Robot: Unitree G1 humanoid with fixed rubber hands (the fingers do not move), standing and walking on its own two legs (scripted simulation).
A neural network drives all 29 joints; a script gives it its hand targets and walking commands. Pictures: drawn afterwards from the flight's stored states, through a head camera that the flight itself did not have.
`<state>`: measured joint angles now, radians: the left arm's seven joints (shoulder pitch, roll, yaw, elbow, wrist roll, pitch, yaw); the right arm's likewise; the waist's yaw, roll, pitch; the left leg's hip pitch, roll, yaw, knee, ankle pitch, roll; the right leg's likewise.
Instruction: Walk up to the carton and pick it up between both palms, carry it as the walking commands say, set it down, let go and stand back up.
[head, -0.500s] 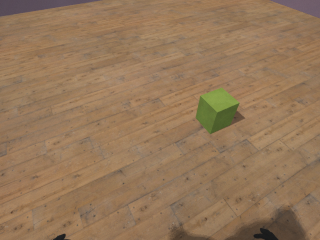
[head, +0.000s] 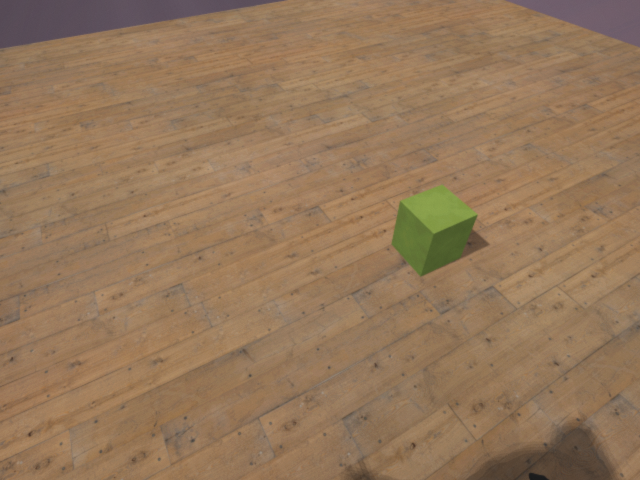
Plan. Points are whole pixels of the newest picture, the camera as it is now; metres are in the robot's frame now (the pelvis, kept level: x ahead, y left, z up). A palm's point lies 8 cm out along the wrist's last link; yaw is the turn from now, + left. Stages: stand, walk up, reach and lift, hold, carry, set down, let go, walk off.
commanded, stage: stand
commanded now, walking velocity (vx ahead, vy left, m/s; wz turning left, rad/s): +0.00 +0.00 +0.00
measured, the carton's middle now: (431, 230) +1.14 -0.45 -0.65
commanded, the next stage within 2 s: walk up in 1.22 s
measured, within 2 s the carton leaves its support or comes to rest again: neither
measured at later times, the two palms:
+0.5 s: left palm out of the picture +0.08 +0.30 -0.11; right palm out of the picture +0.08 -0.29 -0.11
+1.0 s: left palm out of the picture +0.07 +0.30 -0.11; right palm out of the picture +0.09 -0.29 -0.11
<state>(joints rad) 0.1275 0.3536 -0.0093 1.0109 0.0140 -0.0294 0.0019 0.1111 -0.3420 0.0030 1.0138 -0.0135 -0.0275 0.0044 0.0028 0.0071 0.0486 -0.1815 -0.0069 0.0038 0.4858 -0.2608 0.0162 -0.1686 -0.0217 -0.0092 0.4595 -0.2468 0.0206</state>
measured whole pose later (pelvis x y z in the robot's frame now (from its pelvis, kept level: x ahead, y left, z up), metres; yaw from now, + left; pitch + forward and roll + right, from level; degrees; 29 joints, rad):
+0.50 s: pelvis +0.00 +0.00 +0.01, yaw +0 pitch -3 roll +0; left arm 0.11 0.35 0.00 1.07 0.01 -0.02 0.00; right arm 0.11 -0.34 0.00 1.09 -0.01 -0.02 0.00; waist 0.00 0.01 0.05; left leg -0.13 -0.01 0.00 0.38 -0.20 0.02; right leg -0.12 -0.03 -0.02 0.36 -0.19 0.02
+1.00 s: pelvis +0.00 +0.00 +0.01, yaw +1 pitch -3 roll +0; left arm 0.12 0.35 0.00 1.08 0.01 -0.01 0.00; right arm 0.10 -0.34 0.00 1.09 -0.01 -0.02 0.00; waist 0.00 0.01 0.04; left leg -0.13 -0.02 -0.01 0.37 -0.20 0.02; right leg -0.11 -0.03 -0.03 0.34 -0.19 0.03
